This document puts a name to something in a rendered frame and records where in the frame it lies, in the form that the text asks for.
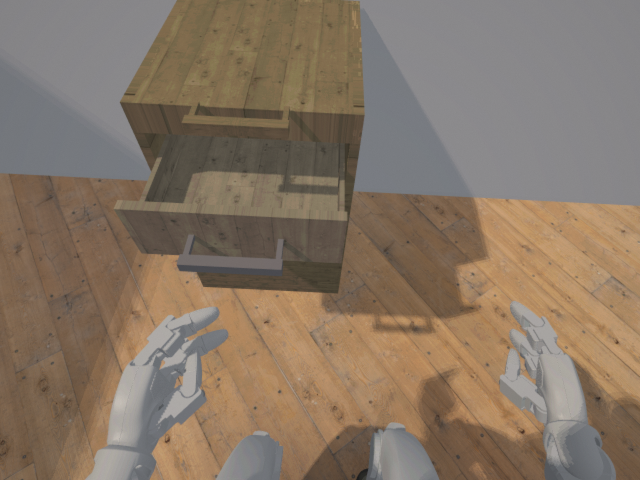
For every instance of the cabinet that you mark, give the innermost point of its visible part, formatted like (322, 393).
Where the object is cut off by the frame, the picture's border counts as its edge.
(296, 60)

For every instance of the left robot hand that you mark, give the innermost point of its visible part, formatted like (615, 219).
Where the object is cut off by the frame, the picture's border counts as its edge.
(134, 418)

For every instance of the right robot hand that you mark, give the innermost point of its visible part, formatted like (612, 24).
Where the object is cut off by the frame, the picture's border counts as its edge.
(554, 371)

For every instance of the robot thigh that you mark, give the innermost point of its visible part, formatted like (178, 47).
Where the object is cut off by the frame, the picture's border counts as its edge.
(398, 455)
(256, 457)

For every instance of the robot left thigh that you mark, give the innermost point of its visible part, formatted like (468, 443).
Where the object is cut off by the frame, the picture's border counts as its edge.
(256, 457)

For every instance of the left robot forearm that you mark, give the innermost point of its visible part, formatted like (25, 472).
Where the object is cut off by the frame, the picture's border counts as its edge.
(122, 463)

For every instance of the handle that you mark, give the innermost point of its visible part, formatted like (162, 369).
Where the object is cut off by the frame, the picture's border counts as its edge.
(230, 265)
(235, 126)

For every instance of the right robot forearm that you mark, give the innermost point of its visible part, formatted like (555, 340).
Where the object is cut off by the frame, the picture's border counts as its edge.
(574, 452)

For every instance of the robot right thigh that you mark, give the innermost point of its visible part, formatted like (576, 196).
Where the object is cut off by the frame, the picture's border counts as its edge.
(398, 455)

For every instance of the drawer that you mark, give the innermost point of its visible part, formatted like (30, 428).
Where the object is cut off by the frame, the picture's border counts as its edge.
(238, 196)

